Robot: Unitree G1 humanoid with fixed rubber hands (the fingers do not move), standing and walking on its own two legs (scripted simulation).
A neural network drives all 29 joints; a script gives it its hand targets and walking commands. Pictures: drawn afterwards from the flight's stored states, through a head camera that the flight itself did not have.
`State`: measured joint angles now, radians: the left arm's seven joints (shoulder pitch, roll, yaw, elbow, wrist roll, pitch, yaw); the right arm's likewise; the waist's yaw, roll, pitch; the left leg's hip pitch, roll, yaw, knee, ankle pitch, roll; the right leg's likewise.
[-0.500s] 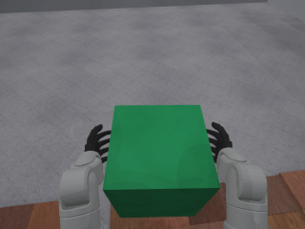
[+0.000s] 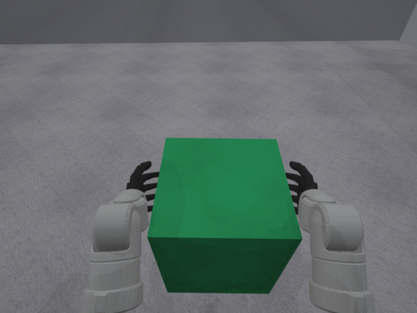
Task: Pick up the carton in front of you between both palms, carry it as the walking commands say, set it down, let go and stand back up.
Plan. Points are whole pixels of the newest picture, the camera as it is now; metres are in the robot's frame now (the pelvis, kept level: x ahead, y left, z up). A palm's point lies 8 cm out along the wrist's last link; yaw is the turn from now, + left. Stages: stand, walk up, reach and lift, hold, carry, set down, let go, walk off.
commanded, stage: carry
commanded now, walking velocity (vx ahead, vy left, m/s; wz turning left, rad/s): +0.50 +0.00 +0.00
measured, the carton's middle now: (219, 219) +0.31 +0.01 +0.06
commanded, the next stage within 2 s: none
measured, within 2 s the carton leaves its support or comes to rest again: neither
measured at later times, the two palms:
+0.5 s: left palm (161, 108) +0.68 +0.18 +0.09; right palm (261, 111) +0.67 -0.11 +0.09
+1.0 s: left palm (169, 70) +1.03 +0.21 +0.06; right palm (241, 70) +1.03 -0.08 +0.06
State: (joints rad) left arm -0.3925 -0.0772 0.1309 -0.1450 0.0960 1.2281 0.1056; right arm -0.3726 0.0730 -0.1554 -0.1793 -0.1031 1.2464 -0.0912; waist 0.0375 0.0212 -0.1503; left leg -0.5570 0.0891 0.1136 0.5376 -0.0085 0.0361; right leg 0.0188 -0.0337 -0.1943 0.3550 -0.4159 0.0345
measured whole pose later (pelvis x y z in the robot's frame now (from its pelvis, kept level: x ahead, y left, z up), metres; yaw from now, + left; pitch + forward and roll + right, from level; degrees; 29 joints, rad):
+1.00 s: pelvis +0.68 +0.05 -0.06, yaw +0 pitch +5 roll +0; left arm -0.62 -0.01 0.22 0.07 0.04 1.15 0.13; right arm -0.62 0.06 -0.22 0.04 -0.09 1.17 -0.13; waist 0.02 -0.01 -0.04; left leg -0.54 -0.02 0.15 0.49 -0.04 0.10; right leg -0.09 0.02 -0.06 0.65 -0.50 -0.04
